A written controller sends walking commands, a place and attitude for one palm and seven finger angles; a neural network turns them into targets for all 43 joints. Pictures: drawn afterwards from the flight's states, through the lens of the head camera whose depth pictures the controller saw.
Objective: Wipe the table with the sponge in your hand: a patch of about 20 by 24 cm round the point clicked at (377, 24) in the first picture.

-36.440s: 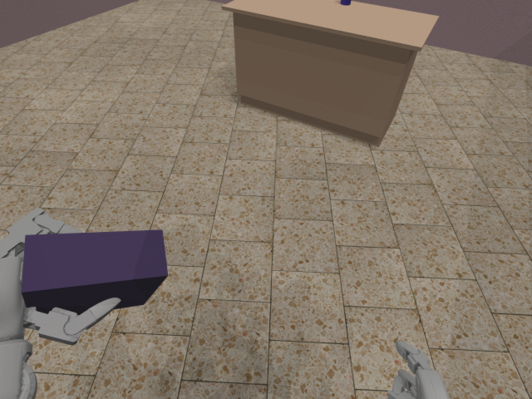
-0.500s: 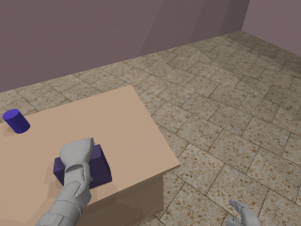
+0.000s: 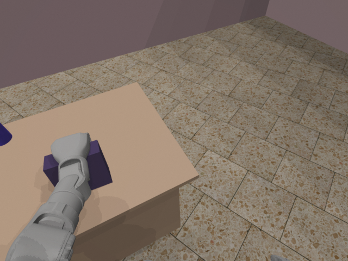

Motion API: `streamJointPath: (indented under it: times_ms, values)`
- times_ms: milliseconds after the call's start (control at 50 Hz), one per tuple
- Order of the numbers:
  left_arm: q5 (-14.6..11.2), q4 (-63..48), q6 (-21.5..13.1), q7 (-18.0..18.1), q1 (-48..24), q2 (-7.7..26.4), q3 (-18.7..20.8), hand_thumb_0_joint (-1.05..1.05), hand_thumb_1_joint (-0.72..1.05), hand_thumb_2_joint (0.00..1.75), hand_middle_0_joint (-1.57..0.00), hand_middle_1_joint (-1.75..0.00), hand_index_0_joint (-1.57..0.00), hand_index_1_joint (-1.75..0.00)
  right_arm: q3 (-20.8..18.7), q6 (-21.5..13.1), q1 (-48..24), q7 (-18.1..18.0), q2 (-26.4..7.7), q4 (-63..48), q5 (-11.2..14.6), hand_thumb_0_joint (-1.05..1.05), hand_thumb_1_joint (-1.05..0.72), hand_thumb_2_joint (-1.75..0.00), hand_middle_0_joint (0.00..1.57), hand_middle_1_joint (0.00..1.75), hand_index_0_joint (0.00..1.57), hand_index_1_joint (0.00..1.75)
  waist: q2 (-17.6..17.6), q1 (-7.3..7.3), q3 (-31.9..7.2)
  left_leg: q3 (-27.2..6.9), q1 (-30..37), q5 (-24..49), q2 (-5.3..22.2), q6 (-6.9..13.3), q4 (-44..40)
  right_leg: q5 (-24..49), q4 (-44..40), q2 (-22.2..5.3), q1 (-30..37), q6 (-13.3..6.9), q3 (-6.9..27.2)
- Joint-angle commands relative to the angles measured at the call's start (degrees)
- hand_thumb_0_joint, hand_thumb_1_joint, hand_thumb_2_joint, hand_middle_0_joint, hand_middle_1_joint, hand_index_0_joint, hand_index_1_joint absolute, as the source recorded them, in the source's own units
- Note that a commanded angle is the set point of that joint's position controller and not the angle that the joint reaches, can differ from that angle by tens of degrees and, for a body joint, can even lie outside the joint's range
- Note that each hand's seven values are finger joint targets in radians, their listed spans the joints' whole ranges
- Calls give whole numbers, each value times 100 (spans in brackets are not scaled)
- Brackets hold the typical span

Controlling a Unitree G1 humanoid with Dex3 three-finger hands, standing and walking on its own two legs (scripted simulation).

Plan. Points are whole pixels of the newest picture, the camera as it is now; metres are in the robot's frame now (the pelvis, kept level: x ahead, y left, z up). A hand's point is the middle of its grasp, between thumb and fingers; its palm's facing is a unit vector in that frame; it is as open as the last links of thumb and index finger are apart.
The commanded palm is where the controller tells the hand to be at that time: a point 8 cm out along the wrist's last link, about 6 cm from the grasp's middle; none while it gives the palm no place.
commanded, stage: wipe forward along the middle lane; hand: left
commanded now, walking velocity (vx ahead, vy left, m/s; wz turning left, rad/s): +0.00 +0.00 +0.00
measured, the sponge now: (83, 175) +0.35 +0.27 -0.04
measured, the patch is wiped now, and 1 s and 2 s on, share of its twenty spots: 1.00 1.00 1.00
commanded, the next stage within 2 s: slide back across to the first lane in 0.86 s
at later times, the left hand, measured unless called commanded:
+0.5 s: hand (72, 145) +0.42 +0.31 +0.01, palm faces -0.15 -0.02 -0.99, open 9.8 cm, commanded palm +0.41 +0.30 +0.04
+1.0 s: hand (65, 133) +0.46 +0.34 +0.01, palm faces -0.14 -0.03 -0.99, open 9.8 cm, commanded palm +0.45 +0.33 +0.05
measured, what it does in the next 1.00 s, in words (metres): shifts its weight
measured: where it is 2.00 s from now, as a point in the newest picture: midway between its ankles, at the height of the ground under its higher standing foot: outside the picture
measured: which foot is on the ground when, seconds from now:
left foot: down 0.00-1.00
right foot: down 0.00-1.00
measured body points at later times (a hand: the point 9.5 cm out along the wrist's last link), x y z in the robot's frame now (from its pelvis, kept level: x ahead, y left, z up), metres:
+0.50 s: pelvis +0.01 +0.01 -0.01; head +0.06 +0.00 +0.44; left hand +0.42 +0.30 +0.06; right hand +0.08 -0.26 -0.14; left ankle +0.07 +0.13 -0.71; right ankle -0.01 -0.05 -0.71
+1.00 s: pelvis +0.00 +0.05 -0.01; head +0.08 +0.07 +0.43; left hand +0.47 +0.34 +0.07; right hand +0.04 -0.22 -0.14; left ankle +0.07 +0.13 -0.71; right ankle -0.01 -0.05 -0.71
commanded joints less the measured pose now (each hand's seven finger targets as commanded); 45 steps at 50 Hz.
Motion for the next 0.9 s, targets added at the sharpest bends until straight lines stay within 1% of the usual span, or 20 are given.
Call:
streamJointPath:
  times_ms: [0, 140, 180, 200, 240, 300, 340, 380, 440, 460, 500, 540, 600, 640, 720, 740, 800, 840, 860, 880]
  values:
    - [147, -144, 50, 192, -1634, 1525, 357, 0, 10, 130, -120, -160, -120, -160, -215, -209, -327, -14, -759, -686, 5, 0, -90, -90, 20, 30, 20, 30, -716, -151, -883, 120, 254, -84, -249, 258, -76, 1258, -1100, -481, 460, 433, 1086]
    - [147, 42, -44, 99, -2143, 1819, 426, 0, 10, 130, -120, -160, -120, -160, -207, -228, -117, 0, -797, -656, 17, 0, -90, -90, 20, 30, 20, 30, -609, -277, -1108, 88, 116, -5, -217, 273, 25, 1489, -1000, -461, 498, 440, 1060]
    - [157, 149, -70, 70, -2112, 1865, 419, 0, 10, 130, -120, -160, -120, -160, -199, -231, -57, 14, -829, -652, 10, 0, -90, -90, 20, 30, 20, 30, -620, -291, -1038, 104, 67, 12, -209, 275, 82, 1639, -985, -476, 467, 450, 1099]
    - [191, 223, -71, 71, -2053, 2017, 538, 0, 10, 130, -120, -160, -120, -160, -200, -223, 5, 23, -842, -642, 9, 0, -90, -90, 20, 30, 20, 30, -666, -254, -1163, 92, 3, 39, -222, 271, 100, 1683, -956, -461, 533, 449, 1085]
    - [175, 162, -122, 29, -2258, 1939, 453, 0, 10, 130, -120, -160, -120, -160, -209, -235, 43, 36, -821, -646, 22, 0, -90, -90, 20, 30, 20, 30, -516, -321, -1255, 89, 74, 150, -215, 282, 94, 1888, -910, -445, 536, 441, 1024]
    - [218, 250, -169, 16, -2167, 2106, 560, 0, 10, 130, -120, -160, -120, -160, -212, -224, 140, 51, -869, -633, 3, 0, -90, -90, 20, 30, 20, 30, -618, -311, -1310, 100, 16, 194, -206, 283, 164, 2036, -882, -442, 535, 456, 1046]
    - [211, 281, -186, 2, -2396, 2177, 580, 0, 10, 130, -120, -160, -120, -160, -219, -230, 187, 52, -878, -607, 14, 0, -90, -90, 20, 30, 20, 30, -598, -391, -1297, 95, 2, 242, -204, 297, 160, 2118, -866, -416, 528, 458, 996]
    - [267, 398, -212, 10, -2314, 2197, 584, 0, 10, 130, -120, -160, -120, -160, -224, -239, 246, 74, -890, -594, -6, 0, -90, -90, 20, 30, 20, 30, -465, -357, -1248, 102, 18, 235, -199, 296, 187, 2047, -837, -402, 383, 442, 957]
    - [259, 383, -244, -1, -2460, 2214, 598, 0, 10, 130, -120, -160, -120, -160, -241, -231, 326, 99, -892, -560, -11, 0, -90, -90, 20, 30, 20, 30, -442, -414, -1403, 105, 52, 375, -196, 296, 226, 2302, -783, -388, 439, 440, 929]
    - [270, 431, -248, 0, -2398, 2302, 647, 0, 10, 130, -120, -160, -120, -160, -235, -227, 369, 100, -905, -570, -20, 0, -90, -90, 20, 30, 20, 30, -483, -372, -1440, 109, 22, 360, -206, 295, 218, 2250, -776, -375, 447, 447, 894]
    - [260, 504, -233, 0, -2421, 2320, 654, 0, 10, 130, -120, -160, -120, -160, -238, -236, 377, 96, -923, -559, -27, 0, -90, -90, 20, 30, 20, 30, -617, -416, -1414, 123, -23, 360, -189, 299, 253, 2356, -795, -390, 449, 471, 930]
    - [272, 509, -266, -5, -2592, 2459, 744, 0, 10, 130, -120, -160, -120, -160, -250, -226, 436, 109, -925, -529, -29, 0, -90, -90, 20, 30, 20, 30, -465, -426, -1509, 118, -8, 458, -189, 298, 254, 2469, -725, -364, 463, 448, 874]
    - [373, 621, -247, -1, -2479, 2351, 636, 0, 10, 130, -120, -160, -120, -160, -245, -213, 469, 131, -931, -548, -42, 0, -90, -90, 20, 30, 20, 30, -395, -420, -1456, 110, 63, 472, -180, 304, 255, 2319, -706, -325, 237, 431, 797]
    - [337, 577, -276, 8, -2661, 2317, 646, 0, 10, 130, -120, -160, -120, -160, -257, -212, 490, 150, -913, -539, -40, 0, -90, -90, 20, 30, 20, 30, -273, -437, -1488, 81, 178, 508, -171, 297, 209, 2221, -690, -296, 149, 412, 722]
    - [383, 800, -226, 70, -2932, 2205, 484, 0, 10, 130, -120, -160, -120, -160, -244, -225, 569, 147, -934, -510, -54, 0, -90, -90, 20, 30, 20, 30, -378, -531, -1358, 21, 224, 330, -132, 296, 179, 1696, -699, -244, -257, 413, 598]
    - [355, 789, -243, 80, -3151, 2192, 501, 0, 10, 130, -120, -160, -120, -160, -254, -242, 586, 148, -926, -480, -53, 0, -90, -90, 20, 30, 20, 30, -243, -557, -1386, -31, 337, 358, -113, 291, 134, 1586, -675, -235, -382, 396, 546]
    - [400, 1069, -190, 140, -3426, 2503, 626, 0, 10, 130, -120, -160, -120, -160, -229, -274, 669, 131, -970, -411, -76, 0, -90, -90, 20, 30, 20, 30, -289, -586, -1383, -39, 243, 172, -77, 294, 159, 1248, -684, -217, -521, 411, 536]
    - [410, 1075, -185, 126, -3763, 2401, 507, 0, 10, 130, -120, -160, -120, -160, -232, -302, 726, 143, -969, -399, -87, 0, -90, -90, 20, 30, 20, 30, -176, -647, -1500, -111, 374, 189, -76, 282, 133, 1125, -637, -200, -680, 397, 476]
    - [496, 1250, -157, 136, -3795, 2531, 552, 0, 10, 130, -120, -160, -120, -160, -229, -311, 779, 142, -995, -354, -92, 0, -90, -90, 20, 30, 20, 30, -120, -647, -1452, -157, 407, 161, -45, 276, 136, 956, -604, -183, -851, 387, 440]
    - [484, 1338, -127, 119, -3821, 2370, 417, 0, 10, 130, -120, -160, -120, -160, -223, -325, 806, 145, -981, -377, -105, 0, -90, -90, 20, 30, 20, 30, -181, -684, -1455, -161, 405, 79, -54, 277, 131, 835, -633, -164, -911, 401, 436]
